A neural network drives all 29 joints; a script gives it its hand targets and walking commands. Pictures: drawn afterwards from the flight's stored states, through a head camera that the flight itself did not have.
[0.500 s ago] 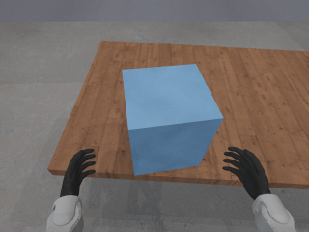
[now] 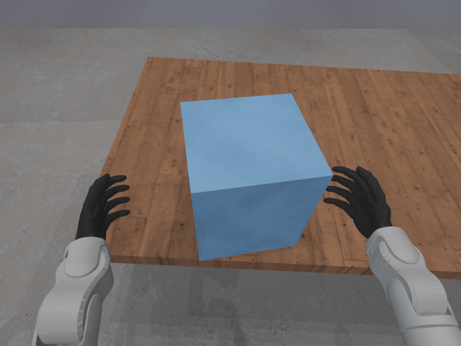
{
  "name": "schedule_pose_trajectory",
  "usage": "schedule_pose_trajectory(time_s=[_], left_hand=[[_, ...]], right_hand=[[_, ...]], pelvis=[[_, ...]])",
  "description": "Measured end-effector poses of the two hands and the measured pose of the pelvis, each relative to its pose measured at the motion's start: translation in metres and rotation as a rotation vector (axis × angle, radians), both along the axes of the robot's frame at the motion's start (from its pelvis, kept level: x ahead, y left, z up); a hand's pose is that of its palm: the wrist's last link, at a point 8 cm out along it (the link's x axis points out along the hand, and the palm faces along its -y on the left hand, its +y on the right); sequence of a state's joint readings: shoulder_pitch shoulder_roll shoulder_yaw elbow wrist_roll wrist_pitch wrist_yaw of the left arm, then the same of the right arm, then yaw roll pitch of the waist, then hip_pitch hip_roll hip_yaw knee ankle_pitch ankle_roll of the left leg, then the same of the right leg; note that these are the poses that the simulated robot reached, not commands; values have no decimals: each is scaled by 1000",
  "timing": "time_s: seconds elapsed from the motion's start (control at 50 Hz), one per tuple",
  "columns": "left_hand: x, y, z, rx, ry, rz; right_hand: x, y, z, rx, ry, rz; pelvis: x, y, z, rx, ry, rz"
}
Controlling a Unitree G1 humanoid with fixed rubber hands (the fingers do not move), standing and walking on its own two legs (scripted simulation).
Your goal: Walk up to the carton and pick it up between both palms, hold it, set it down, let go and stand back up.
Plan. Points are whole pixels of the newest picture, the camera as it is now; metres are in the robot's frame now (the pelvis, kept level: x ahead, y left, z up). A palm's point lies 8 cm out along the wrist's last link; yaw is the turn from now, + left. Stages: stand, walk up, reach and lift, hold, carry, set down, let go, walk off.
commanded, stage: reach and lift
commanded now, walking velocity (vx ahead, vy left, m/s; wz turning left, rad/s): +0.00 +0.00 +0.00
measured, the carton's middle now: (243, 180) +0.42 -0.02 +0.03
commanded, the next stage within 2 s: none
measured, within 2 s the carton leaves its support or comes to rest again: neither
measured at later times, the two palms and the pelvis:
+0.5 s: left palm (100, 185) +0.33 +0.21 +0.12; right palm (360, 164) +0.38 -0.20 +0.13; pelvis -0.01 +0.00 +0.00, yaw +0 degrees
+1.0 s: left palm (104, 151) +0.38 +0.21 +0.14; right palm (345, 124) +0.44 -0.18 +0.16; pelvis +0.01 +0.00 +0.00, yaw +0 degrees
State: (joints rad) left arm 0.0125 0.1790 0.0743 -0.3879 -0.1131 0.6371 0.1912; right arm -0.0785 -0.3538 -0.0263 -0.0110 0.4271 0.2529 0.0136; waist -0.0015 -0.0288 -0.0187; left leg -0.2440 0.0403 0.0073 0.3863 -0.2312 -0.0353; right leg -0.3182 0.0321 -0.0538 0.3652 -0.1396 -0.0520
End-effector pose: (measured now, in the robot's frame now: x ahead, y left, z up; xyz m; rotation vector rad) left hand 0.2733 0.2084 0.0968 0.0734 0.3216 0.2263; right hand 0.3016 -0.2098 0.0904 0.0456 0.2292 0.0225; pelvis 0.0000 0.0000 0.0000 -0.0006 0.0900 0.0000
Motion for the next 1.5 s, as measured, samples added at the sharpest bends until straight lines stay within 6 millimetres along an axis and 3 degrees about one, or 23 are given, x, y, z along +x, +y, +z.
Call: schedule_pose_trajectory(time_s=[0.36, 0.74, 0.98, 1.12, 1.34, 1.5], left_hand=[[40, 0, 19, -28, 31, 33], [87, 4, 41, -51, -4, 43], [109, 0, 49, -62, -12, 32], [111, 2, 30, -68, 28, 43], [111, 7, -6, -74, 9, 46], [103, 9, -38, -33, -8, 53]], right_hand=[[51, 4, 34, 1, -3, 14], [109, 24, 56, -10, -1, 53], [136, 30, 72, -12, -11, 58], [135, 24, 52, -35, 29, 37], [110, 4, -2, -82, 79, -4], [106, 1, -23, -99, 57, 18]], pelvis=[[-12, -3, 0, 4, -17, -1], [4, 1, 0, -1, 6, 0], [11, 1, 0, -4, 15, -1], [10, 0, 0, -3, 14, -1], [5, -1, 0, -2, 7, -2], [4, -3, -1, 3, 24, -8]])
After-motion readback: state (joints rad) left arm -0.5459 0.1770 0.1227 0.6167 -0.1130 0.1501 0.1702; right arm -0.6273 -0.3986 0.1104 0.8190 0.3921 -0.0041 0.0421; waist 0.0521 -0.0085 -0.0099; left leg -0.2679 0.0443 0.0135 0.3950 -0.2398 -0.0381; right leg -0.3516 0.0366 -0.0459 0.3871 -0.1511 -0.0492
